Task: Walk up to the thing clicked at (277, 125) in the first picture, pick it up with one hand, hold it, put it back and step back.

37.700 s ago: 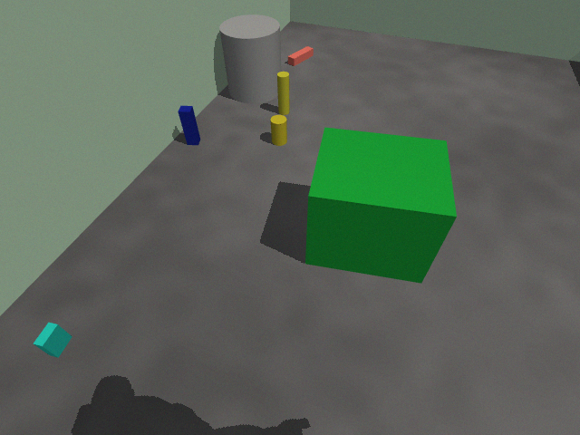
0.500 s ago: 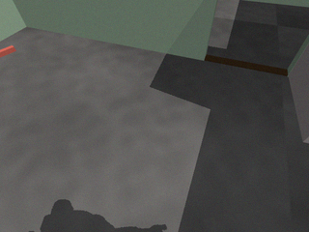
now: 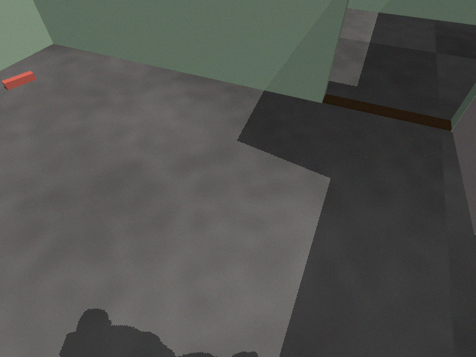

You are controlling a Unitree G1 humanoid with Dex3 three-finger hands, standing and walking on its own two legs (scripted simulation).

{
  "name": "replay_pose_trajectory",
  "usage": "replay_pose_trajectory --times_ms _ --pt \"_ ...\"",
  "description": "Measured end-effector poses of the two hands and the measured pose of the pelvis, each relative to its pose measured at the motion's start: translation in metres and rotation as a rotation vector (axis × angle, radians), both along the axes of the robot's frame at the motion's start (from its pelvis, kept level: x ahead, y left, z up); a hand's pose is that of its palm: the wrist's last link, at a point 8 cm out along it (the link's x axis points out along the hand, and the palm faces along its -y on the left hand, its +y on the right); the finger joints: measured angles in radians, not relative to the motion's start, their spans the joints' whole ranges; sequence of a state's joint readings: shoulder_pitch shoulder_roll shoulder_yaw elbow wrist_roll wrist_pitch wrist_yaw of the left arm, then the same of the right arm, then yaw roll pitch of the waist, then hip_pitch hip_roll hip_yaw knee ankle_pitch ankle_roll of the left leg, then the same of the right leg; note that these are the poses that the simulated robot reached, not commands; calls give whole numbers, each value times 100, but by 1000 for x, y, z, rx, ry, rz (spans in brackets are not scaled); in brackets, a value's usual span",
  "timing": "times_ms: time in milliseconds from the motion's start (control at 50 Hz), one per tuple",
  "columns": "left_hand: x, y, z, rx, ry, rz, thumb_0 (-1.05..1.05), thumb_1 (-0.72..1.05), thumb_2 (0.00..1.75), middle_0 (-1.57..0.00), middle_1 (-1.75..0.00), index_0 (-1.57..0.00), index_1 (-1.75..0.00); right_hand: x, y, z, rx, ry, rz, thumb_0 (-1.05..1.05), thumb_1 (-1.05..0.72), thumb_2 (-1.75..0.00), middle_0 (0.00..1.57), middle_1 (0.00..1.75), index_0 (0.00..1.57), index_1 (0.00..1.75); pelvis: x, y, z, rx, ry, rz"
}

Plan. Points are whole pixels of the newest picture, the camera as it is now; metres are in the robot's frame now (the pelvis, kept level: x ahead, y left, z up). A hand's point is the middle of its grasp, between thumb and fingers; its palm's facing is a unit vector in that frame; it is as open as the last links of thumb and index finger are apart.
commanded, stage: walk up
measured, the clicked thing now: out of the picture +1.20 +2.03 -0.71
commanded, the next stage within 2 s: none
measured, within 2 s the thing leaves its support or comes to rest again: neither
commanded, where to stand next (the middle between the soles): +0.37 +0.00 m, yaw -4 degrees
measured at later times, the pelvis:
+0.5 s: pelvis +0.13 +0.06 -0.01, yaw +12 degrees
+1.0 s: pelvis +0.34 -0.04 -0.01, yaw +26 degrees
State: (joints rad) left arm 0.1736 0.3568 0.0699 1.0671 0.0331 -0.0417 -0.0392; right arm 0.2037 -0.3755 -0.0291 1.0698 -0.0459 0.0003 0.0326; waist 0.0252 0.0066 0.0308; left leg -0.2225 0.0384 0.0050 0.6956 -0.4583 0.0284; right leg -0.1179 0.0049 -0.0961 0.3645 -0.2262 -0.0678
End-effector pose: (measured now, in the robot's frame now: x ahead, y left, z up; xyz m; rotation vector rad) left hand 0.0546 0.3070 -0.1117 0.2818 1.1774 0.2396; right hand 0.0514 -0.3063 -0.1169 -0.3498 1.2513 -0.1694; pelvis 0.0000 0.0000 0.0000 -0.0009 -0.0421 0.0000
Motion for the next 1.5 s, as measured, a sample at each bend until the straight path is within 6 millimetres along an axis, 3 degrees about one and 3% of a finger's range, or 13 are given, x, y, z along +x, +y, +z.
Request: replay_pose_trajectory --times_ms 120,200,300,420,580,700,800,920,1020,1180,1300,1420,1500 --pt "-23 36 -5 8 80 37 0 90 89 -21 -30 -20 -30 29 4 15 -47 -22 21 1 -91 -90 20 30 20 30 21 22 -2 -23 -19 -12" --pt "-17 66 -20 0 135 40 1 90 90 -21 -30 -20 -30 53 18 21 -81 -67 12 1 -91 -90 20 30 20 30 44 44 -12 -41 -23 -2" --pt "44 92 -46 -2 65 34 1 91 90 -20 -30 -20 -30 52 39 14 -129 -24 -15 0 -91 -90 20 30 20 30 70 62 -30 -2 -35 65" --pt "108 81 -27 -69 -90 46 1 91 90 -20 -30 -20 -30 76 61 30 -111 54 40 1 -90 -90 20 30 20 30 105 65 -11 -10 -14 153" --pt "143 76 -12 -30 -76 130 0 91 90 -20 -30 -20 -30 174 52 35 -109 -26 170 1 -90 -89 21 30 21 30 168 50 -7 2 20 237" --pt "189 60 -4 37 -116 186 1 91 90 -20 -30 -20 -30 264 15 23 -132 -61 279 1 -90 -89 21 30 21 30 224 19 -19 16 40 295" --pt "225 28 1 92 -183 224 1 91 90 -20 -30 -20 -30 351 -17 -2 -150 -77 350 1 -90 -90 20 30 20 30 270 -12 -34 -3 20 354" --pt "222 -20 11 52 -147 343 0 91 90 -20 -30 -20 -30 454 -7 10 -94 -148 475 1 -91 -90 20 30 20 30 319 -31 -16 28 13 424" --pt "205 -51 2 31 -38 413 0 90 90 -20 -30 -20 -30 520 11 13 -51 -181 551 1 -91 -90 20 30 20 30 348 -41 -14 13 12 458" --pt "190 -73 -24 7 83 526 1 90 90 -21 -30 -20 -30 590 57 -3 -14 -157 655 1 -91 -90 20 30 20 30 385 -43 -29 -2 8 529" --pt "210 -68 -31 21 68 563 1 90 90 -20 -30 -20 -30 622 86 -15 25 -218 685 1 -91 -90 20 30 20 30 392 -43 -37 5 -18 573" --pt "232 -59 -12 101 1 545 1 90 89 -21 -30 -20 -30 636 93 -16 87 -249 697 1 -91 -90 20 30 20 30 397 -59 -35 -5 -6 605" --pt "223 -63 -5 211 -17 559 0 90 89 -21 -30 -20 -30 649 80 -29 111 -262 733 1 -90 -90 20 30 20 30 399 -79 -49 -13 -14 631"
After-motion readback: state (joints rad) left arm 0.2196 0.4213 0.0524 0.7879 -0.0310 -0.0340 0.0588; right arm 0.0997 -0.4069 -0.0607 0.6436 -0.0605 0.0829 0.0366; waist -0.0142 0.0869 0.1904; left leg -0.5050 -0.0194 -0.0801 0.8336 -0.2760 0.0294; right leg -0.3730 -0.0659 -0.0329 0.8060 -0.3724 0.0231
